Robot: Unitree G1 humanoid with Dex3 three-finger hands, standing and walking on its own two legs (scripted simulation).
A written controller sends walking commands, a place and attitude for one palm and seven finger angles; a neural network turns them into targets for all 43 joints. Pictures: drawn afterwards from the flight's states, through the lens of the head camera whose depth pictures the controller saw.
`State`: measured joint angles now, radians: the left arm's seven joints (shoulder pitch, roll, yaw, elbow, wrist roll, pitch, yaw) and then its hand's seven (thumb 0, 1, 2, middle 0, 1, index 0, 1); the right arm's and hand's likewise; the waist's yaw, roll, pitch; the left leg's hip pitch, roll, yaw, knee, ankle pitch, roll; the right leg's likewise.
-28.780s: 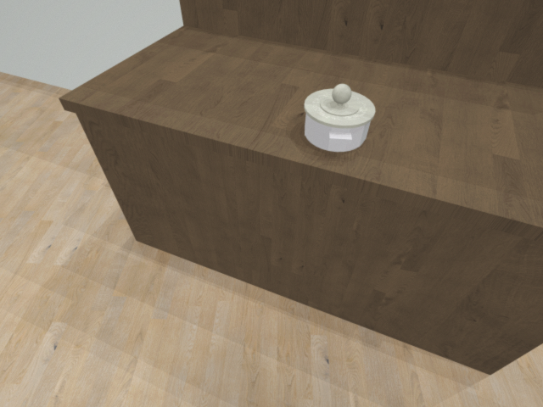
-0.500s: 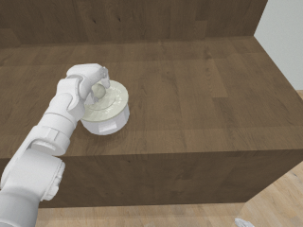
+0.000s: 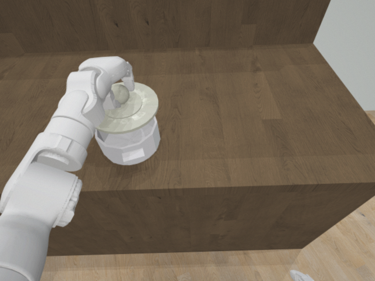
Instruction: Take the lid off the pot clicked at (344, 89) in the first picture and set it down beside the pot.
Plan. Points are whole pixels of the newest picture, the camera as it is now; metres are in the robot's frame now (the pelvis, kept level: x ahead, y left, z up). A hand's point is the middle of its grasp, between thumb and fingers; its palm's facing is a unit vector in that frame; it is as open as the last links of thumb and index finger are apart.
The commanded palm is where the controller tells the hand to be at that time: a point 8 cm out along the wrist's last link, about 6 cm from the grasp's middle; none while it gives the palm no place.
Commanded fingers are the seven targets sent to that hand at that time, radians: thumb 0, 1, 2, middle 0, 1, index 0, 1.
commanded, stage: lift the lid straight up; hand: left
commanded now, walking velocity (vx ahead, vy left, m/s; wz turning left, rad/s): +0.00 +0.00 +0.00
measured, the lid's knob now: (119, 94) +0.50 +0.15 +0.14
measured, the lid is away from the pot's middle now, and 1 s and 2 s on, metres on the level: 0.01 0.02 0.09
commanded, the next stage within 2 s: move the lid sideways beside the pot in 1.30 s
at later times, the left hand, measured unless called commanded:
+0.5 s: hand (105, 81) +0.46 +0.15 +0.21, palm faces -0.23 -0.03 -0.97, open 8.0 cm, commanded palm +0.44 +0.15 +0.27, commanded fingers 0.00 0.66 0.98 -0.95 -1.11 -0.78 -1.01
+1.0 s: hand (100, 58) +0.47 +0.15 +0.25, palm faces -0.20 -0.02 -0.98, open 8.0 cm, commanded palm +0.45 +0.16 +0.31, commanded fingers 0.00 0.66 0.98 -0.95 -1.11 -0.78 -1.01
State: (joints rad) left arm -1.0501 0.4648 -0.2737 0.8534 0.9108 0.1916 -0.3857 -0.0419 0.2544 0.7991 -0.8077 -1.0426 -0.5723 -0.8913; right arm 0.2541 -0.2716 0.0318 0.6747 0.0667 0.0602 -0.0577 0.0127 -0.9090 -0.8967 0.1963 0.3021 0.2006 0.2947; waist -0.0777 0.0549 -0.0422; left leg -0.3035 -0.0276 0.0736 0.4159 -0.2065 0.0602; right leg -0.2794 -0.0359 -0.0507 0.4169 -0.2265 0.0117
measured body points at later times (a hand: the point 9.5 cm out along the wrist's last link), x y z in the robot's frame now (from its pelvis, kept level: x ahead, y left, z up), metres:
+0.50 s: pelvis +0.00 +0.00 +0.00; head +0.02 -0.03 +0.45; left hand +0.46 +0.15 +0.26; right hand +0.13 -0.25 -0.12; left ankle +0.00 +0.08 -0.74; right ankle -0.01 -0.13 -0.74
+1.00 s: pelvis -0.01 +0.00 +0.00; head +0.01 -0.03 +0.45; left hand +0.47 +0.15 +0.30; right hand +0.09 -0.26 -0.13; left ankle +0.00 +0.08 -0.74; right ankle -0.01 -0.13 -0.74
